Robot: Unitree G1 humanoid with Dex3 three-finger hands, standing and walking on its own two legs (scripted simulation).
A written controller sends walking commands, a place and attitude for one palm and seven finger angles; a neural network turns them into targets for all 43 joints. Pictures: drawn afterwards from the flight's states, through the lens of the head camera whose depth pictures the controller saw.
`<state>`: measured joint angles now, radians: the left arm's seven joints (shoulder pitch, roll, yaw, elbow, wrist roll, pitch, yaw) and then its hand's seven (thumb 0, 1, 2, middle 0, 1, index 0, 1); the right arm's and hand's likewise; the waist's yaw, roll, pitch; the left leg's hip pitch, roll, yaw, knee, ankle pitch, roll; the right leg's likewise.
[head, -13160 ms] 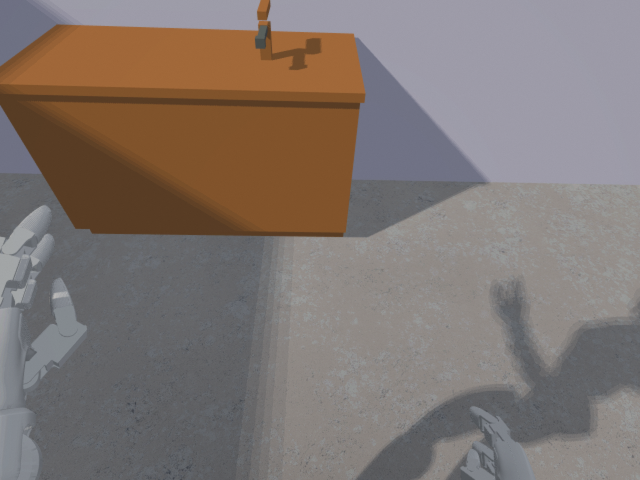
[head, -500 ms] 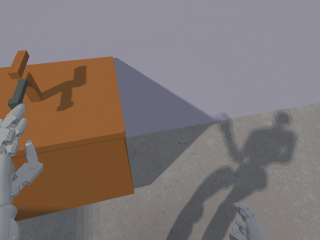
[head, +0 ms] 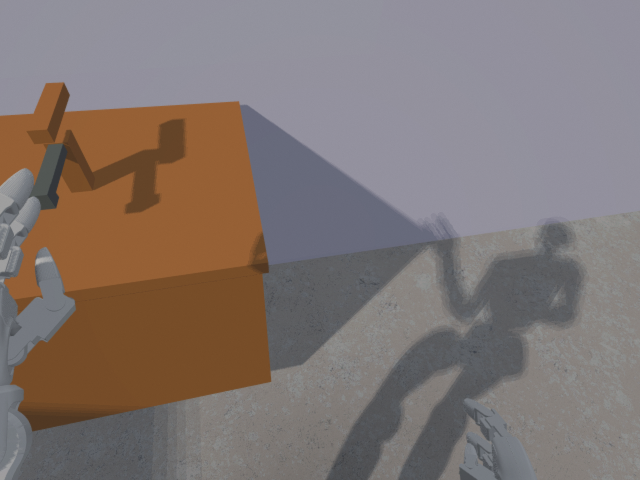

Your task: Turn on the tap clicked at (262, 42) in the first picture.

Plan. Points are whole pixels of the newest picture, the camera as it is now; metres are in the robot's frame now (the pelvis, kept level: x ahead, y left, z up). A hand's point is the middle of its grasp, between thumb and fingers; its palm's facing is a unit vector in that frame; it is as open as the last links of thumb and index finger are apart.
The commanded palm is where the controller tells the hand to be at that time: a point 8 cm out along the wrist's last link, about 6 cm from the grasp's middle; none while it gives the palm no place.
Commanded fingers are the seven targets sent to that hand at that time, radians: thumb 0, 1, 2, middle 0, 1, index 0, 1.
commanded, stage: shuffle to correct the standing spot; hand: left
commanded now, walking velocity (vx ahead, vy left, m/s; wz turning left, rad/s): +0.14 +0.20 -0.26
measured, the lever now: (42, 197) +0.44 +0.46 +0.05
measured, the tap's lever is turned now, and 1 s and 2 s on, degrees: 0 0 0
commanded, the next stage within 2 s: none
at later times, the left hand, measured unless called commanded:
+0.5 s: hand (21, 281) +0.24 +0.31 +0.16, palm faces +0.40 -0.85 -0.35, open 7.4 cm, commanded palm +0.18 +0.34 +0.18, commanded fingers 0.00 0.90 0.90 -0.20 -0.30 -0.20 -0.30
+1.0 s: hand out of the picture +0.26 +0.41 +0.18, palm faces +0.38 -0.83 -0.40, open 7.4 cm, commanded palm +0.20 +0.45 +0.18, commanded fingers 0.00 0.90 0.90 -0.20 -0.30 -0.20 -0.30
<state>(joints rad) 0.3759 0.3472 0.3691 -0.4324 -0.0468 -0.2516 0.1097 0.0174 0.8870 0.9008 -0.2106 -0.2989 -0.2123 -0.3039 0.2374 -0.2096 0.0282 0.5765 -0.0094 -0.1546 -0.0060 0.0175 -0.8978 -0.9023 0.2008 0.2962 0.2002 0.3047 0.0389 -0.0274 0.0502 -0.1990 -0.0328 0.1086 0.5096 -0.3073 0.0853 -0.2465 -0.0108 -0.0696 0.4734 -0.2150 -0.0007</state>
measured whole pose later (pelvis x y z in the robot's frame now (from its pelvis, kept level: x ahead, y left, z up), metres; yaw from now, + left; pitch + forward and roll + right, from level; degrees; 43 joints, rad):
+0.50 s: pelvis +0.02 +0.06 -0.03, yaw +0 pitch -1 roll -3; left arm 0.43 0.39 0.41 -0.56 -0.06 -0.26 0.11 0.01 0.89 0.90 -0.21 -0.30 -0.21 -0.30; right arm 0.20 -0.22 0.01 0.56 0.01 -0.06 0.02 0.02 -0.90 -0.90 0.20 0.30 0.20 0.30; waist 0.03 -0.02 0.07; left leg -0.26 -0.10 0.11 0.73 -0.47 0.03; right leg -0.32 -0.07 -0.02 0.70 -0.36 0.03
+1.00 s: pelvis +0.02 +0.18 -0.03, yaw -4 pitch -2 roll +1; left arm 0.38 0.41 0.45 -0.52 -0.03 -0.25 0.11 0.02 0.89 0.90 -0.21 -0.30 -0.21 -0.30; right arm 0.24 -0.13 0.02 0.59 0.01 -0.14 0.01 0.02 -0.90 -0.90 0.20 0.30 0.20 0.30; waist -0.02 -0.05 0.07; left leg -0.38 0.02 0.01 0.74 -0.33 -0.01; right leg -0.37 0.00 -0.07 0.81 -0.45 -0.01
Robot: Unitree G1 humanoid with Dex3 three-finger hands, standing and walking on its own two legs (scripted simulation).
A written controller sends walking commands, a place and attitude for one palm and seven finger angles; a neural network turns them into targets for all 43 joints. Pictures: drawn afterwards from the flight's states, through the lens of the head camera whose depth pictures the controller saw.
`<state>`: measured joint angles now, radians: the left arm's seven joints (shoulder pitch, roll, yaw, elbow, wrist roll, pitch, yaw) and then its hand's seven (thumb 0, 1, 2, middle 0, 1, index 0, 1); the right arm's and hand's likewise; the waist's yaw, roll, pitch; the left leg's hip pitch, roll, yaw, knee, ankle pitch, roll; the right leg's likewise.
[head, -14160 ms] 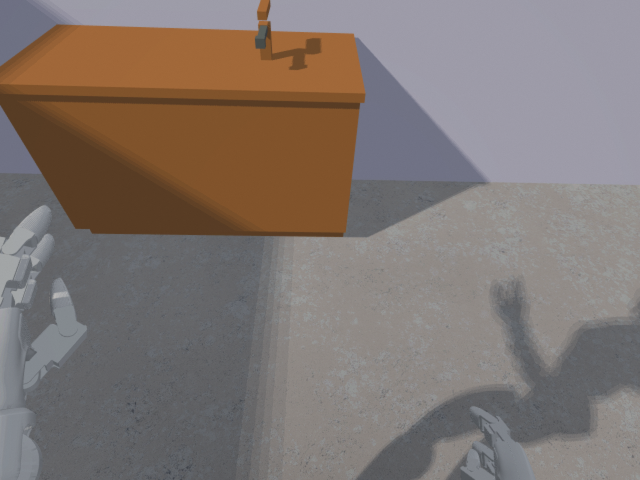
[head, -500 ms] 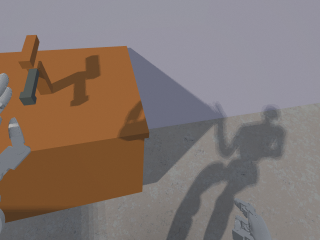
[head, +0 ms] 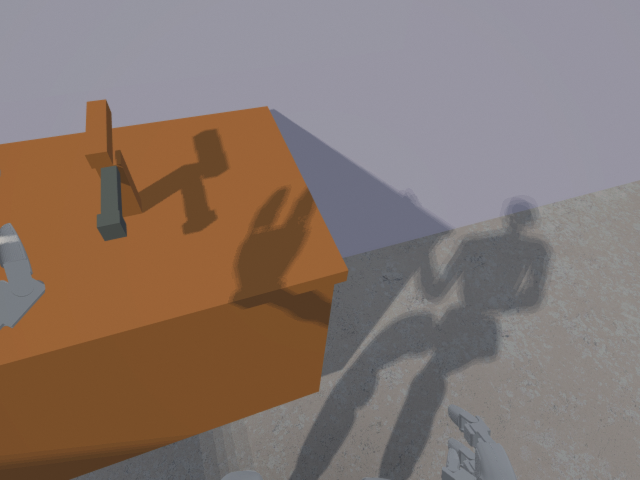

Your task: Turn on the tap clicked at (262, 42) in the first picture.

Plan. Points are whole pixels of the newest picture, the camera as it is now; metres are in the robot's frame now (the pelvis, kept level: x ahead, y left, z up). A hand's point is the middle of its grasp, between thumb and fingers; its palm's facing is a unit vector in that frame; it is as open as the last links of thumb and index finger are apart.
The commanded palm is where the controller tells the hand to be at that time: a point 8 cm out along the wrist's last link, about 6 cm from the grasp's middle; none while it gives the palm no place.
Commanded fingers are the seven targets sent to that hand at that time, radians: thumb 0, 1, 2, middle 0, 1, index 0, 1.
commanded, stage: shuffle to correct the standing spot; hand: left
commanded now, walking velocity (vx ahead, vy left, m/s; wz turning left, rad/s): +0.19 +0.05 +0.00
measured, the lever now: (112, 225) +0.41 +0.30 +0.07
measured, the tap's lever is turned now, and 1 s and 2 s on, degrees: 0 0 0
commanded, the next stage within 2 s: come to a stop and stand still in 1.18 s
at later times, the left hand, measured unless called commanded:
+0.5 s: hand out of the picture +0.26 +0.32 +0.22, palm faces +0.37 -0.83 -0.42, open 7.4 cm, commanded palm +0.21 +0.37 +0.20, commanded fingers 0.00 0.90 0.90 -0.20 -0.30 -0.20 -0.30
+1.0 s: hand (30, 206) +0.31 +0.29 +0.21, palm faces +0.34 -0.83 -0.44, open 7.4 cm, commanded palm +0.25 +0.33 +0.20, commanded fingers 0.00 0.90 0.90 -0.20 -0.30 -0.20 -0.30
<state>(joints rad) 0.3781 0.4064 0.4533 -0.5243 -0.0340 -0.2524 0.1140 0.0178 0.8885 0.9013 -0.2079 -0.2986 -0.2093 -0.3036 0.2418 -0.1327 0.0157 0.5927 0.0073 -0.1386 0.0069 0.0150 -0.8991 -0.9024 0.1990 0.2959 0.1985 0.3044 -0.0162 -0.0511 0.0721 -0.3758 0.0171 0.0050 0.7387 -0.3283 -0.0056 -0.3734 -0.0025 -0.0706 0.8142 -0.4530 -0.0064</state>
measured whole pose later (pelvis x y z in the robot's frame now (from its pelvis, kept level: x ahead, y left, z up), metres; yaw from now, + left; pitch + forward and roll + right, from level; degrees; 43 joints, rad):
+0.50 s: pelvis +0.05 +0.09 +0.03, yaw +0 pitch -1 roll -1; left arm 0.46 0.42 0.41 -0.59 -0.03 -0.23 0.10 0.02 0.89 0.90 -0.21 -0.30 -0.21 -0.30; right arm 0.20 -0.14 0.02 0.55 0.00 -0.13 0.00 0.02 -0.90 -0.90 0.20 0.30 0.20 0.30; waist -0.01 -0.04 0.03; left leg -0.26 0.03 0.05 0.53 -0.25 0.02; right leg -0.39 0.02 -0.10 0.73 -0.34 -0.02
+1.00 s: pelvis +0.08 +0.05 +0.02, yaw +0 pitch -1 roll -1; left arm 0.48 0.44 0.43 -0.57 -0.09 -0.17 0.10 0.02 0.89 0.90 -0.21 -0.30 -0.21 -0.30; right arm 0.21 -0.19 -0.01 0.56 0.02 -0.06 0.00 0.02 -0.90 -0.90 0.20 0.30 0.20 0.30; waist -0.03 -0.02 0.06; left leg -0.34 0.04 -0.01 0.81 -0.35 -0.02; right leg -0.24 0.08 -0.11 0.48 -0.24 -0.11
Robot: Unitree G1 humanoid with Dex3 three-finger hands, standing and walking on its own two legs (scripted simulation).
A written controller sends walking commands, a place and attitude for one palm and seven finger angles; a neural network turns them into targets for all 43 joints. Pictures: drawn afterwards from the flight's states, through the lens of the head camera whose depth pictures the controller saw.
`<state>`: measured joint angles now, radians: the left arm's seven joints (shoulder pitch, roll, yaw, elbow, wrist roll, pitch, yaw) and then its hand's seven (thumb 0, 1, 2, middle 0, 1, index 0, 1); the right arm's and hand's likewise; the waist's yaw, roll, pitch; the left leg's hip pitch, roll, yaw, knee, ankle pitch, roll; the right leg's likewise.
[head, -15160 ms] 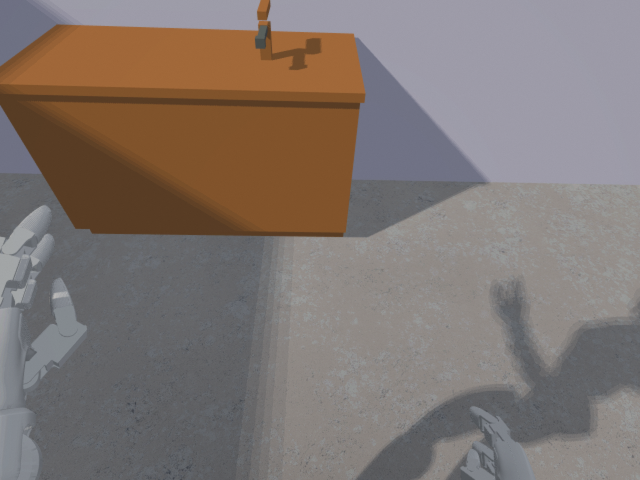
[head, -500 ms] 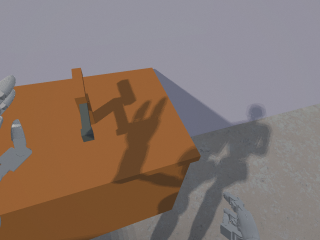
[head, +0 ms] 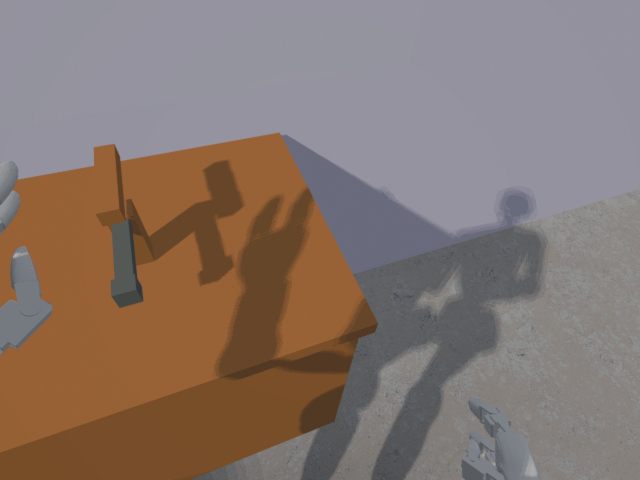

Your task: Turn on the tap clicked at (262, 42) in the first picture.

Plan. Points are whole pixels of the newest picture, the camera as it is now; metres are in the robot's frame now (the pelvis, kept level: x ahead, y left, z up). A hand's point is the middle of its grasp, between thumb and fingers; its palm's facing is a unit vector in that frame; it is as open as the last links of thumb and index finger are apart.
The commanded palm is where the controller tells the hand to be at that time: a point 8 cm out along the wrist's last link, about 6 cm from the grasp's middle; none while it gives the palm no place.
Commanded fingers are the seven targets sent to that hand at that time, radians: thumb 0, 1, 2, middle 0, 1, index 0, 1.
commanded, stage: shuffle to correct the standing spot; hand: left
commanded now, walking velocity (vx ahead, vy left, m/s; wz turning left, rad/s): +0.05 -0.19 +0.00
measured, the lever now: (127, 291) +0.32 +0.26 +0.05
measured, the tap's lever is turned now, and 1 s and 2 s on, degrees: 0 0 0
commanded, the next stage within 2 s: come to a stop and stand still in 0.18 s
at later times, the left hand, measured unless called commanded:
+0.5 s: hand (106, 319) +0.22 +0.20 +0.17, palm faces +0.39 -0.83 -0.40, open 7.4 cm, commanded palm +0.18 +0.23 +0.18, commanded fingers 0.00 0.90 0.90 -0.20 -0.30 -0.20 -0.30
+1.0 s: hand (51, 308) +0.23 +0.24 +0.18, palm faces +0.35 -0.83 -0.43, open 7.4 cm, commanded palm +0.16 +0.27 +0.18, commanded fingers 0.00 0.90 0.90 -0.20 -0.30 -0.20 -0.30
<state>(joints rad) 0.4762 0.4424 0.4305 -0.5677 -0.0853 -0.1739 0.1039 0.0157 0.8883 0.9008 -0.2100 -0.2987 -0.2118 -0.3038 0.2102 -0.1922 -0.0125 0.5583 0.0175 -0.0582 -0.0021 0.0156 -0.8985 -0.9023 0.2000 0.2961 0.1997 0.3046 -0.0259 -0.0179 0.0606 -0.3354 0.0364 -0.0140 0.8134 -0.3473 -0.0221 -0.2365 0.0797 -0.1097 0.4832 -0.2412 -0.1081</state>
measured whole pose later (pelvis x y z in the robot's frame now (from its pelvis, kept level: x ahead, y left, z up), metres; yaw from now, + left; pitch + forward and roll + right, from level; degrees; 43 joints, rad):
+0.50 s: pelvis +0.01 -0.04 +0.01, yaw -2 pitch +0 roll +2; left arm 0.49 0.34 0.36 -0.46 -0.07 -0.14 0.13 0.01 0.89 0.90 -0.21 -0.30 -0.21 -0.30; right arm 0.19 -0.19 0.03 0.59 0.01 -0.05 -0.02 0.02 -0.90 -0.90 0.20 0.30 0.20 0.30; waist 0.02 -0.01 0.01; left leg -0.32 0.00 0.01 0.73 -0.34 0.01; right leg -0.19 0.10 -0.10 0.38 -0.20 -0.14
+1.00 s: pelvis -0.01 +0.00 +0.00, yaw -2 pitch +1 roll +0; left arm 0.41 0.45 0.38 -0.37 -0.11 -0.26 0.11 0.01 0.89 0.90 -0.20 -0.30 -0.21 -0.30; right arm 0.26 -0.25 0.02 0.62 0.05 -0.13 0.02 0.02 -0.90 -0.90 0.20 0.30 0.20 0.30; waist 0.02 0.03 0.04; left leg -0.28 -0.03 0.04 0.51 -0.24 0.04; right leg -0.27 0.08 -0.09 0.46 -0.22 -0.09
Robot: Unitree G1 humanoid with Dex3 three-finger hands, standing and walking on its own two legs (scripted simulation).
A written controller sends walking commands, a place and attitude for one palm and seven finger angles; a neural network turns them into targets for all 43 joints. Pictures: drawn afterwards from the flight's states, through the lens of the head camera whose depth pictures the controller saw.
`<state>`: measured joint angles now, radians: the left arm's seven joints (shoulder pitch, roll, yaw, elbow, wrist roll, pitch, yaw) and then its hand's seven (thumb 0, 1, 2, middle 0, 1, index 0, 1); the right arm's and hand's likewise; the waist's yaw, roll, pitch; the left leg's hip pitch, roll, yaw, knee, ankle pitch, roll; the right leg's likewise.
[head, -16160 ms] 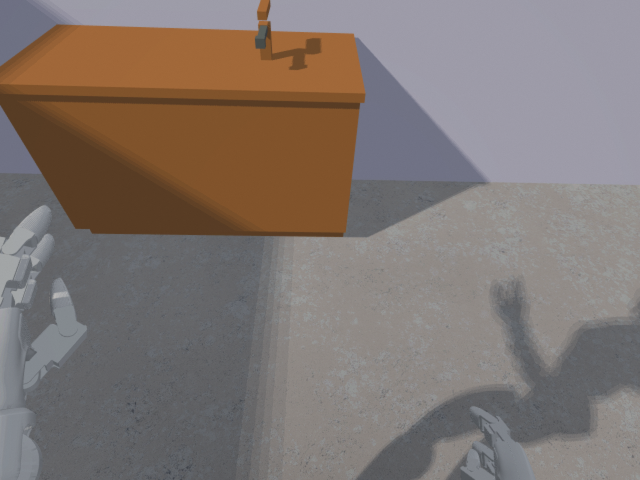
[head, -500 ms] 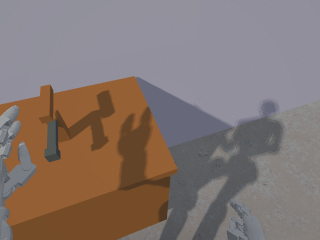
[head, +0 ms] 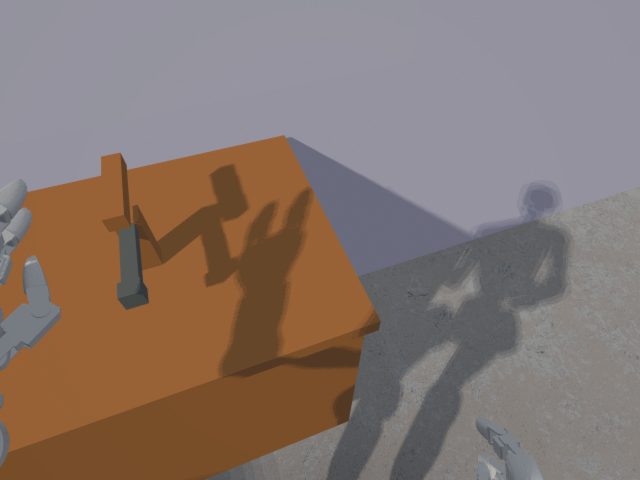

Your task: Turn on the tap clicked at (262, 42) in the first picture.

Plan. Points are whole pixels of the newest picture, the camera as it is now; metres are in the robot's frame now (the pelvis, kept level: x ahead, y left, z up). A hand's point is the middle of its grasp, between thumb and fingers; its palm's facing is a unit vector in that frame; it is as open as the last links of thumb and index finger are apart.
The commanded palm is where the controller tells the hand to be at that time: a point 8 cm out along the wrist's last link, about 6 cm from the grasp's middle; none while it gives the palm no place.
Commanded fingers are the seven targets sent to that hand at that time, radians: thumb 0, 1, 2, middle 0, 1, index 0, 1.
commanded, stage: come to a stop and stand still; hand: left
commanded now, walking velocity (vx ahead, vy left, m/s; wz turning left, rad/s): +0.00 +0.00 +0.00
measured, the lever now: (133, 293) +0.32 +0.27 +0.05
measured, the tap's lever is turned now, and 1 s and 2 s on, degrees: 0 0 0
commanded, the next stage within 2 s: look again from close up in 1.24 s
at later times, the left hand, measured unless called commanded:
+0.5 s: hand (6, 296) +0.24 +0.32 +0.16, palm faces +0.35 -0.80 -0.49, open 7.4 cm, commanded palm +0.17 +0.34 +0.18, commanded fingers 0.00 0.90 0.90 -0.20 -0.30 -0.20 -0.30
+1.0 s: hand (7, 329) +0.21 +0.30 +0.16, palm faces +0.35 -0.85 -0.39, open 7.4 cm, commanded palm +0.15 +0.33 +0.18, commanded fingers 0.00 0.90 0.90 -0.20 -0.30 -0.20 -0.30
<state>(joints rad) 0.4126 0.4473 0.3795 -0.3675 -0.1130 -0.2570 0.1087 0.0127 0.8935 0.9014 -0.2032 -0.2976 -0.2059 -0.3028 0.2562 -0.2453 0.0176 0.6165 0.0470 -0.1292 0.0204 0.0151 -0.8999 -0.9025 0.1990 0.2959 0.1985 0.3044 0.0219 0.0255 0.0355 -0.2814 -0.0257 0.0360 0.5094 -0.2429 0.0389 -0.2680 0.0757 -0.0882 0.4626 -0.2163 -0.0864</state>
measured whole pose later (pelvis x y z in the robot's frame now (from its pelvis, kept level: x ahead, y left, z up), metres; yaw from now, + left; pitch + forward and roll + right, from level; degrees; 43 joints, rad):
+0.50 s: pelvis +0.02 +0.06 +0.00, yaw +2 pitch +3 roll +1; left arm 0.43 0.49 0.41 -0.50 -0.08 -0.23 0.08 0.02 0.89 0.90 -0.21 -0.30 -0.21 -0.30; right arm 0.16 -0.20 0.00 0.54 0.01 -0.12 0.06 0.01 -0.90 -0.90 0.20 0.30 0.20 0.30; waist 0.04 -0.05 0.08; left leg -0.27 -0.15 0.04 0.44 -0.23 0.12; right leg -0.32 -0.05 -0.06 0.57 -0.30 -0.01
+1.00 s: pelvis +0.01 +0.04 +0.00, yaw +4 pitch +1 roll -1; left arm 0.49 0.45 0.36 -0.49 -0.13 -0.22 0.08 0.02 0.89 0.90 -0.21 -0.30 -0.21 -0.30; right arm 0.19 -0.24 -0.01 0.57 0.06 -0.10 0.01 0.02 -0.90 -0.90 0.20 0.30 0.20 0.30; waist 0.02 -0.02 0.06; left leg -0.25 -0.10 0.00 0.44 -0.21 0.08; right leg -0.23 0.01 -0.11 0.43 -0.22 -0.03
